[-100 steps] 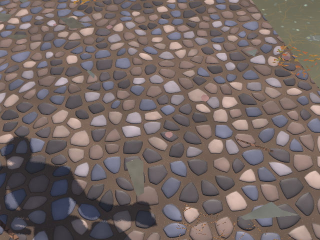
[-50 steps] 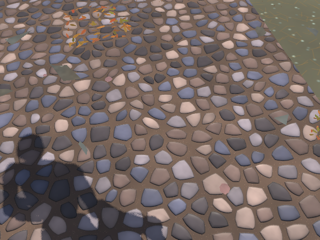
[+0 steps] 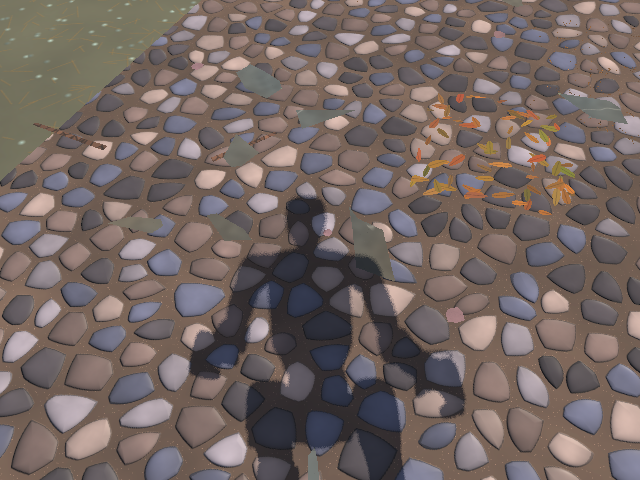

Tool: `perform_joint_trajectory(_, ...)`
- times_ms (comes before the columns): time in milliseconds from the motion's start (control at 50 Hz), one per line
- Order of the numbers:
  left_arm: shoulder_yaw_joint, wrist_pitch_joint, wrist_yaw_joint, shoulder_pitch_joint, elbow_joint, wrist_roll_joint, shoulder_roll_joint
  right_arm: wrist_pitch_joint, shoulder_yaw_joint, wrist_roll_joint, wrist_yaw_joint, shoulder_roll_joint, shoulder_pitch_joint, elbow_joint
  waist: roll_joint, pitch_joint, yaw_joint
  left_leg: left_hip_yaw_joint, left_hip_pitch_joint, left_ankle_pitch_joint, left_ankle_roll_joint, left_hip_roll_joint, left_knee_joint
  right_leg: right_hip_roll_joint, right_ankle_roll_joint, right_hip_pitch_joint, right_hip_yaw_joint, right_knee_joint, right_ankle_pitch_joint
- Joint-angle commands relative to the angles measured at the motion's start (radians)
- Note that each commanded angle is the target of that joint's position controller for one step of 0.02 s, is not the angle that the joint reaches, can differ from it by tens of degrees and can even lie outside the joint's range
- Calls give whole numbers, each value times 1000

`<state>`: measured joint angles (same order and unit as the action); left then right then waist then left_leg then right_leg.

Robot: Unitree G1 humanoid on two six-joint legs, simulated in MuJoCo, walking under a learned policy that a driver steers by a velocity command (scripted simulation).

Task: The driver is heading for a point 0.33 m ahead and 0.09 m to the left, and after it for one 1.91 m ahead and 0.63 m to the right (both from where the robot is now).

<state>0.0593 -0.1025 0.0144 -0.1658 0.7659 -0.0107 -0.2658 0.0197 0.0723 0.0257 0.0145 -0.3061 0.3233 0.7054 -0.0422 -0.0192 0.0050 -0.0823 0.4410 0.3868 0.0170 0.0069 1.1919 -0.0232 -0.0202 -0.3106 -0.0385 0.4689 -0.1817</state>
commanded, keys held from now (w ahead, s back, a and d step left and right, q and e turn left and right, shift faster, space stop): w+q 0.22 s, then w+e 0.78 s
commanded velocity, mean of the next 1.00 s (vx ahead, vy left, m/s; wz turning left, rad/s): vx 0.50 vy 0.00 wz -0.06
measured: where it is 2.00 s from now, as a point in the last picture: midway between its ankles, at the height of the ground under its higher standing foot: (375, 267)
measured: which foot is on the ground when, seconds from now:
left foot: up 0.00-0.34, down 0.36-0.92, up 0.94-1.00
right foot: down 0.00-0.38, up 0.40-0.88, down 0.90-1.00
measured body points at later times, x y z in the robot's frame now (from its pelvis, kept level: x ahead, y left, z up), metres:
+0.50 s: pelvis +0.26 +0.08 +0.00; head +0.29 +0.10 +0.45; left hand +0.26 +0.37 -0.14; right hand +0.47 -0.15 -0.09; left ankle +0.30 +0.18 -0.74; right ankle +0.17 -0.10 -0.64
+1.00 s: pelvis +0.54 +0.04 -0.01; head +0.58 +0.03 +0.43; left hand +0.73 +0.29 -0.12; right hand +0.59 -0.25 -0.13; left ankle +0.39 +0.20 -0.63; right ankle +0.61 -0.03 -0.74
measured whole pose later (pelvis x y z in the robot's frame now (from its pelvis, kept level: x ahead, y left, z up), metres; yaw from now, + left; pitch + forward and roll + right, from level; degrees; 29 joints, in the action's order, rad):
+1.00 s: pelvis +0.54 +0.04 -0.01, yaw -9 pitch +1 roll +1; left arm 0.08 -0.04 0.05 -0.15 0.75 0.02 -0.30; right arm 0.09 0.07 0.03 0.01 -0.28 0.24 0.80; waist 0.00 -0.08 0.00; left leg 0.01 0.27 0.46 -0.01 -0.04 1.19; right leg -0.06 -0.11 -0.44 -0.04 0.62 -0.20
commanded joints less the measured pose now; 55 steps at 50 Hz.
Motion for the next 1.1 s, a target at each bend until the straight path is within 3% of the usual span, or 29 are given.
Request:
perform_joint_trajectory(20,26,-9,-8,-36,-26,1,-102,6,26,5,-8,-72,-37,-103,161,14,-28,-33,242,-67,-4,-114,-20,275,-149,209,277,-274,8)
perform_joint_trajectory(100,43,-15,-10,-54,2,6,-155,-2,14,-2,-15,-42,-100,-139,120,-2,-31,-19,295,-179,-23,-132,-165,298,-180,226,150,-321,155)
perform_joint_trajectory(180,47,-3,-14,-62,18,11,-179,11,3,-2,-38,-26,-198,-157,106,-24,-65,38,247,-375,-15,-118,-383,265,-146,248,-5,-323,237)
perform_joint_trajectory(260,49,15,-9,-153,62,31,-203,18,-10,-1,-57,0,-312,-199,88,-66,-101,81,192,-357,17,-86,-534,293,-139,301,-43,-317,265)
perform_joint_trajectory(320,54,35,-6,-162,92,53,-244,24,7,-12,-60,-46,-296,-208,119,-51,-38,124,92,-209,66,-30,-620,321,-136,375,-35,-210,580)
perform_joint_trajectory(340,52,41,-7,-151,100,59,-252,26,26,-19,-57,-80,-200,-181,126,12,31,147,-59,-226,90,-1,-667,303,-120,367,-52,-86,730)
perform_joint_trajectory(360,40,43,-9,-151,107,58,-231,26,52,-21,-48,-126,-38,-126,115,107,116,161,-313,-307,115,18,-705,259,-91,276,-81,98,751)
perform_joint_trajectory(380,12,35,-7,-155,84,28,-166,19,76,-31,-28,-207,137,-90,15,253,179,-51,-653,-365,170,-169,-650,203,-49,25,-83,411,404)
perform_joint_trajectory(400,-24,17,4,-266,62,19,-51,21,75,-38,-23,-275,124,-96,-221,404,79,-533,-870,-217,320,-432,-762,24,7,-296,6,742,-401)
perform_joint_trajectory(420,7,4,7,-175,77,53,-173,30,53,-38,-27,-182,119,-106,-93,394,142,-559,-799,-163,293,-424,-836,46,2,-363,154,842,-415)
perform_joint_trajectory(440,19,1,8,-98,39,73,-194,38,39,-34,-28,-148,69,-88,-93,227,123,-382,-681,-218,250,-387,-856,87,-3,-435,134,842,-336)
perform_joint_trajectory(460,16,2,3,-74,39,61,-174,45,29,-28,-31,-116,11,-78,-50,148,84,-268,-557,-277,221,-339,-881,130,0,-416,119,786,-249)
perform_joint_trajectory(480,20,10,-1,-76,45,45,-165,52,22,-29,-34,-84,-42,-74,-56,95,49,-183,-455,-308,204,-303,-918,155,8,-380,117,739,-184)
perform_joint_trajectory(520,20,42,-4,-141,71,47,-128,73,18,-37,-33,-51,-96,-65,-68,71,-4,-86,-337,-323,194,-276,-1001,177,22,-277,125,715,-97)
perform_joint_trajectory(580,18,69,-11,-114,60,44,-90,96,25,-44,-24,-59,-112,-29,-31,9,-25,30,-286,-392,192,-273,-1063,177,42,-320,141,654,-16)
perform_joint_trajectory(660,12,65,4,-21,29,35,-70,95,32,-47,-7,-79,-91,7,-14,-34,-4,166,-325,-424,164,-246,-1081,160,44,-364,131,428,187)
perform_joint_trajectory(720,-1,60,24,83,-9,29,-50,86,42,-36,2,-109,-53,33,9,-71,38,229,-365,-435,153,-263,-1089,146,26,-358,68,284,254)
perform_joint_trajectory(800,-3,61,47,166,-66,30,-61,58,55,-14,5,-134,-8,70,7,-93,58,269,-513,-537,134,-304,-1018,128,-21,-401,18,188,156)
perform_joint_trajectory(860,21,68,54,96,-79,34,-105,32,65,-3,13,-176,-33,69,-41,-9,-6,305,-566,-998,99,-303,-822,38,-79,-244,-69,185,6)
perform_joint_trajectory(880,43,70,50,-14,-58,39,-141,23,65,2,14,-184,-49,65,-44,53,-72,321,-542,-1102,80,-283,-662,-9,-107,-101,-92,168,-15)
perform_joint_trajectory(900,78,74,36,-175,-19,40,-201,21,58,5,16,-173,-58,61,-17,139,-157,341,-430,-1025,40,-239,-432,-48,-147,153,-75,102,41)
perform_joint_trajectory(920,105,86,13,-272,1,43,-303,34,29,-33,16,-91,-24,39,181,211,-153,335,-150,-439,-14,-167,-99,136,-213,425,228,85,100)
perform_joint_trajectory(940,105,71,18,-212,-39,38,-353,68,-2,-36,4,-1,35,-9,329,352,-51,131,225,220,-66,58,212,344,-431,689,838,-102,-148)
perform_joint_trajectory(960,78,57,28,-222,-51,34,-259,105,14,3,-10,-101,-90,-20,157,348,-130,-28,333,178,-36,5,241,352,-383,686,846,-202,-202)
perform_joint_trajectory(980,67,43,27,-195,-46,31,-215,122,16,27,-16,-111,-153,-41,127,215,-119,-16,376,95,-8,-35,190,322,-342,578,702,-201,-158)
perform_joint_trajectory(1000,58,36,27,-131,-54,34,-185,128,13,8,-7,-99,-157,-31,37,122,-67,-13,334,19,-2,-84,95,276,-306,421,581,-195,-44)
perform_joint_trajectory(1020,47,33,21,-74,-66,30,-147,124,22,-20,0,-113,-152,-20,43,87,-33,-14,263,-26,-8,-113,7,240,-286,306,491,-198,65)
perform_joint_trajectory(1040,40,33,15,-48,-84,18,-134,112,27,-28,-2,-115,-133,-14,67,74,-6,-17,199,-57,-15,-127,-25,214,-280,231,447,-218,135)
perform_joint_trajectory(1100,47,29,-3,-64,-89,22,-162,83,20,-40,-2,-79,-137,-22,67,54,9,15,163,-118,-60,-117,-159,182,-285,129,359,-247,287)
Keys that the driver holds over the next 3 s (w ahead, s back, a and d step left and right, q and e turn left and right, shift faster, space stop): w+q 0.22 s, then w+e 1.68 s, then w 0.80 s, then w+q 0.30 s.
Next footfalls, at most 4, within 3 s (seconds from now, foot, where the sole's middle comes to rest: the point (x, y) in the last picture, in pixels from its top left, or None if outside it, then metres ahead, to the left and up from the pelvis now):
0.36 left None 0.34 0.19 -0.77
0.90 right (360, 405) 0.65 -0.04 -0.77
1.38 left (304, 284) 0.97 0.09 -0.77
1.92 right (447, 252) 1.07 -0.29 -0.77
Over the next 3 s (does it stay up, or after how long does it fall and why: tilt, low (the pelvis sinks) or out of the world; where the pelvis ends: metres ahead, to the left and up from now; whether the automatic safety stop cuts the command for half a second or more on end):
stays up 1.44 -0.56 -0.01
